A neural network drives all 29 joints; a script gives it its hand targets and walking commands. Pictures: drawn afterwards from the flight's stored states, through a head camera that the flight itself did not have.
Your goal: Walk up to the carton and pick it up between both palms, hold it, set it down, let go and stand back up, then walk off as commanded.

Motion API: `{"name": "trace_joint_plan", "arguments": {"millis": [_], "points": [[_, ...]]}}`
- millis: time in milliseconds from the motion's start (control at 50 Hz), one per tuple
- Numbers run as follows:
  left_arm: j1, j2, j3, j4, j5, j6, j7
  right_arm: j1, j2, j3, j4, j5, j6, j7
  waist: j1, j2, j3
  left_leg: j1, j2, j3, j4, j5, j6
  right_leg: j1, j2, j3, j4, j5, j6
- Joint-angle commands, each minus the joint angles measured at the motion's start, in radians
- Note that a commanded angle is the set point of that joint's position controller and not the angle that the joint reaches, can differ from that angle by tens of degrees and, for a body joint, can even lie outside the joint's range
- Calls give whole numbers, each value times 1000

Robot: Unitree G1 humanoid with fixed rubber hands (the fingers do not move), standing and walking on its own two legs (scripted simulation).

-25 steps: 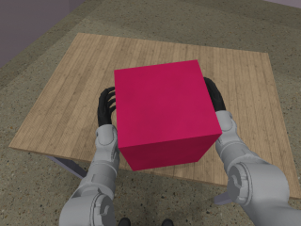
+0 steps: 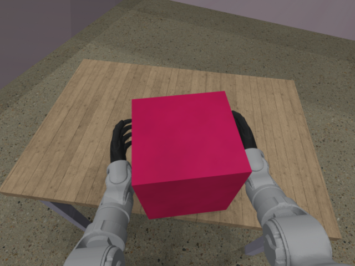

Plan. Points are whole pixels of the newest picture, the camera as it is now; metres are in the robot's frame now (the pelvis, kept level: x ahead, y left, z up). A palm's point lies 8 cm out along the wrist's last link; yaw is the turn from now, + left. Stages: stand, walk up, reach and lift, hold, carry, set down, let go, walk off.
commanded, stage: reach and lift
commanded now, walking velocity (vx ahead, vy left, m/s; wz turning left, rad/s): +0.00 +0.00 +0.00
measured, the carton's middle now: (183, 160) +0.37 +0.03 +0.00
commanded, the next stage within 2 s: hold in 1.94 s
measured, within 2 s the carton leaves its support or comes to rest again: neither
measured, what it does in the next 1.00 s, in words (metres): shifts its weight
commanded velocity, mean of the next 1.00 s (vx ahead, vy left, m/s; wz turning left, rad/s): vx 0.00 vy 0.00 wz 0.00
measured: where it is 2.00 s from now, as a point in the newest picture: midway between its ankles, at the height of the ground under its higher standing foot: outside the picture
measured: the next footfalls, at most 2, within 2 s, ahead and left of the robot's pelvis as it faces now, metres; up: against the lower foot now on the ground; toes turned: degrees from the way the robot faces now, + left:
none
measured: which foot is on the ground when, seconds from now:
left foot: down 0.00-1.00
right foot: down 0.00-1.00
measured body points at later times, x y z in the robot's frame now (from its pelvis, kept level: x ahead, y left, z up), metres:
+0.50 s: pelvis -0.03 +0.03 +0.01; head -0.05 +0.07 +0.45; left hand +0.38 +0.21 +0.15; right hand +0.39 -0.09 +0.15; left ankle +0.00 +0.17 -0.74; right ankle +0.03 -0.06 -0.74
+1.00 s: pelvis +0.01 +0.06 +0.01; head -0.04 +0.06 +0.46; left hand +0.38 +0.21 +0.18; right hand +0.39 -0.09 +0.16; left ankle +0.00 +0.17 -0.74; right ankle +0.03 -0.06 -0.74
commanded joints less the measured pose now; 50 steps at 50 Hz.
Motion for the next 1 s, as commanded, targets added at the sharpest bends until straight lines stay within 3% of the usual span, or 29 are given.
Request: {"name": "trace_joint_plan", "arguments": {"millis": [0,100,120,180,200,220,260,300,320,340,360,400,420,460,480,500,520,600,640,680,700,720,780,800,820,900,920,940,980], "points": [[-666,-559,-454,-328,64,27,-149,-656,655,304,-438,4,-25,106,-12,-23,-749,156,-121,57,-3,331,46,709,-42,56,94,556,143],[-692,-537,-535,-400,45,159,-175,-659,685,340,-581,44,105,87,-34,-19,-629,228,-121,60,-17,271,51,695,-55,67,41,420,135],[-773,-539,-560,-481,19,176,-167,-656,682,334,-568,50,131,89,-43,36,-676,238,-122,54,-19,257,38,642,-39,57,36,334,128],[-774,-525,-568,-432,-3,294,-192,-654,691,308,-590,86,250,66,-96,24,-477,276,-135,50,-39,116,46,612,-60,70,-38,131,123],[-808,-559,-572,-449,7,318,-184,-709,685,287,-602,85,251,83,-76,48,-485,283,-120,34,-52,103,37,561,-50,54,-36,59,106],[-844,-516,-538,-413,6,348,-194,-731,687,255,-585,85,279,82,-77,22,-464,259,-124,48,-53,34,48,550,-58,62,-42,-14,111],[-874,-586,-533,-371,25,400,-188,-809,654,176,-563,98,306,108,-82,68,-376,259,-111,18,-100,-76,41,462,-36,35,-58,-180,88],[-928,-617,-528,-381,15,429,-181,-853,624,111,-518,85,327,135,-80,115,-398,270,-99,7,-118,-148,38,429,-34,30,-49,-235,66],[-966,-606,-523,-336,-6,436,-182,-903,643,108,-542,86,336,129,-97,91,-396,269,-113,17,-104,-150,46,438,-37,29,-63,-244,70],[-938,-636,-530,-340,11,452,-169,-896,597,79,-486,89,349,147,-98,140,-351,289,-94,-10,-121,-162,26,406,-20,11,-48,-237,58],[-851,-666,-548,-275,4,490,-172,-907,572,93,-521,96,356,147,-121,138,-351,327,-87,-18,-113,-142,21,408,-12,5,-57,-202,56],[-932,-662,-542,-293,-9,507,-173,-901,558,50,-481,81,371,142,-152,152,-364,371,-86,-16,-110,-157,20,407,-19,6,-61,-200,57],[-893,-701,-535,-226,26,532,-167,-904,520,19,-447,95,380,157,-150,191,-287,381,-72,-41,-120,-187,7,377,-9,1,-59,-221,44],[-813,-638,-440,-207,46,567,-189,-893,530,35,-483,109,397,147,-108,116,-287,413,-87,-12,-111,-123,40,435,-18,6,-85,-192,54],[-897,-613,-415,-213,43,564,-198,-913,523,3,-483,96,401,144,-127,99,-310,430,-97,-10,-107,-131,45,420,-31,15,-91,-207,67],[-883,-589,-404,-249,38,568,-197,-898,546,33,-486,108,421,138,-100,78,-293,415,-98,-1,-111,-134,54,455,-36,26,-95,-188,71],[-914,-650,-452,-279,12,576,-197,-910,521,0,-478,106,410,148,-139,134,-362,439,-88,-5,-108,-96,31,436,-26,9,-78,-158,61],[-938,-616,-477,-442,-42,571,-216,-935,664,170,-693,191,443,100,-111,54,-510,422,-139,19,-41,187,44,674,-32,49,-38,132,102],[-976,-602,-557,-611,-96,566,-217,-922,741,288,-852,264,455,71,-120,59,-671,441,-159,21,2,298,27,766,-28,60,4,304,124],[-868,-604,-575,-604,-92,599,-226,-920,773,389,-1007,317,486,35,-118,51,-635,434,-175,5,28,381,33,828,-26,82,13,432,137],[-807,-551,-530,-596,-61,616,-238,-832,782,410,-987,309,526,15,-114,23,-536,393,-185,15,11,307,46,860,-36,98,3,428,148],[-800,-569,-547,-627,-60,635,-240,-856,772,421,-1027,309,532,13,-113,61,-588,393,-184,-4,14,336,41,858,-26,90,25,449,147],[-664,-547,-480,-541,-10,706,-283,-809,726,419,-1029,287,589,-14,-121,7,-348,380,-175,-5,-26,200,63,785,-33,82,-21,303,147],[-688,-541,-481,-613,-17,713,-289,-785,733,433,-1058,295,600,-16,-117,15,-390,415,-173,-5,-24,242,59,789,-26,73,-11,328,145],[-659,-535,-462,-573,4,744,-291,-767,685,399,-995,287,629,-15,-133,-1,-262,412,-162,-16,-38,205,57,734,-18,54,-26,258,141],[-698,-551,-527,-722,-34,783,-306,-735,723,447,-1124,347,660,-22,-157,-29,-302,482,-157,-14,-12,327,44,746,-1,52,-15,359,145],[-665,-556,-517,-664,-19,801,-318,-741,691,421,-1097,325,665,-26,-171,-33,-226,469,-150,-21,-22,296,44,705,4,45,-27,297,140],[-726,-571,-548,-751,-32,788,-311,-741,714,435,-1114,334,664,-19,-167,-17,-283,493,-148,-24,-12,350,38,702,11,40,-13,327,142],[-736,-544,-520,-696,-19,803,-319,-728,691,391,-1075,312,682,-18,-177,-41,-215,487,-146,-17,-32,256,50,664,6,45,-36,224,134]]}}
